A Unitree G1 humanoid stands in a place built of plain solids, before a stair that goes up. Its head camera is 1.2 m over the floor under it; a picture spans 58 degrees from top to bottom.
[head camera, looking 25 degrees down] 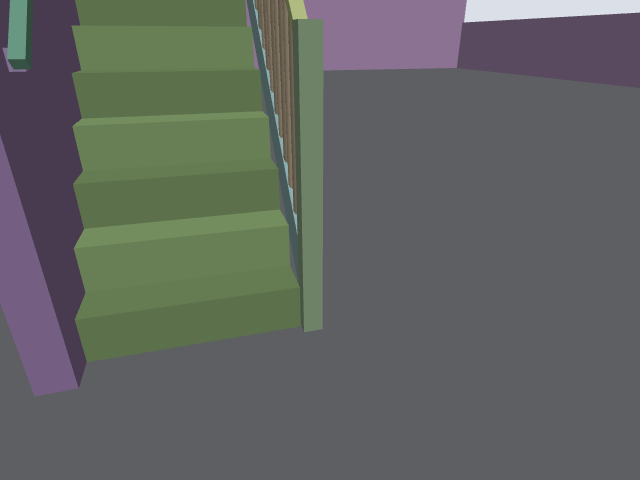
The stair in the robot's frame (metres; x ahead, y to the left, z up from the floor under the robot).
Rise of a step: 0.21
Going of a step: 0.21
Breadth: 0.90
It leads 16 degrees to the left of straight ahead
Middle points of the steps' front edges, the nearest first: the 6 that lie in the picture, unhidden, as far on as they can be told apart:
1.51 0.52 0.21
1.72 0.58 0.42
1.92 0.63 0.63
2.12 0.69 0.84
2.32 0.75 1.05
2.52 0.80 1.26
